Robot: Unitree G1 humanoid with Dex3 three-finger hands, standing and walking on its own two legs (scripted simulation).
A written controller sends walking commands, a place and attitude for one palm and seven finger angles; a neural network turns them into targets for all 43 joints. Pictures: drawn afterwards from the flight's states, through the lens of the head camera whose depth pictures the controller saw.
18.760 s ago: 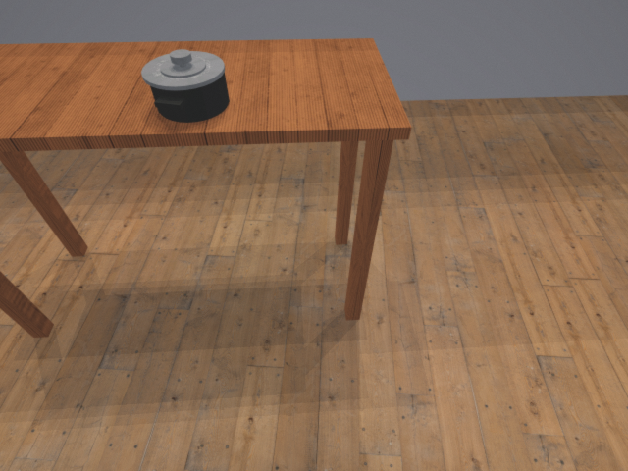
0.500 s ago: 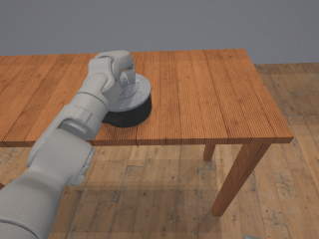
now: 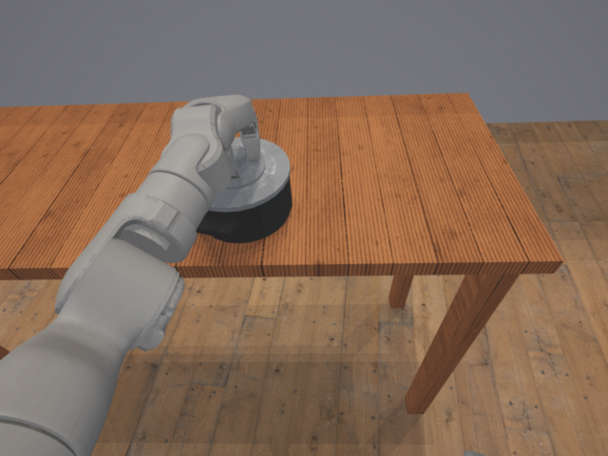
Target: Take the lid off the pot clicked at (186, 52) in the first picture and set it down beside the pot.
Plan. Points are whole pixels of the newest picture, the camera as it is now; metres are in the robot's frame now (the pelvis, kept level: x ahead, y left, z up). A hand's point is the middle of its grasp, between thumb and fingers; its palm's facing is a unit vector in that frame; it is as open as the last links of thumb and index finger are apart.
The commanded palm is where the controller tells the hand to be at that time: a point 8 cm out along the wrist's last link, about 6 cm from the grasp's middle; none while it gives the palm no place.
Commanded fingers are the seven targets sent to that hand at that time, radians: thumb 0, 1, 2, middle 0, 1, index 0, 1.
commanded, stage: close the fingers and squeeze the knob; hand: left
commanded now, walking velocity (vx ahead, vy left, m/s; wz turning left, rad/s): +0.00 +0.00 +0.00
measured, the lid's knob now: (232, 157) +0.49 +0.10 +0.15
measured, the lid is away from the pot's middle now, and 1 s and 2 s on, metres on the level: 0.00 0.01 0.01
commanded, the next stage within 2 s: lift the lid straight up in 0.56 s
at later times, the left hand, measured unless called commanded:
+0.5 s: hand (226, 157) +0.46 +0.10 +0.18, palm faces -0.36 -0.06 -0.93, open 6.8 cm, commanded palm +0.45 +0.10 +0.22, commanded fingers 0.00 0.72 0.83 -0.87 -1.04 -0.90 -1.02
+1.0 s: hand (231, 155) +0.46 +0.09 +0.18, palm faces -0.36 -0.05 -0.93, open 6.8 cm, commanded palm +0.45 +0.09 +0.25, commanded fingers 0.00 0.76 0.86 -0.89 -1.05 -0.93 -1.04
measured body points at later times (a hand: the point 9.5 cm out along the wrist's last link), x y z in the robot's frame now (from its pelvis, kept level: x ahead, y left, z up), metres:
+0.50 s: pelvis +0.00 +0.00 +0.00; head +0.01 -0.02 +0.45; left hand +0.47 +0.10 +0.23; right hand +0.08 -0.26 -0.13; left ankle +0.00 +0.08 -0.74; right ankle -0.03 -0.12 -0.74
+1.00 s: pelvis +0.00 +0.00 +0.00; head +0.01 -0.03 +0.45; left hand +0.47 +0.09 +0.23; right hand +0.10 -0.25 -0.13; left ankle +0.00 +0.08 -0.74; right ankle -0.03 -0.12 -0.74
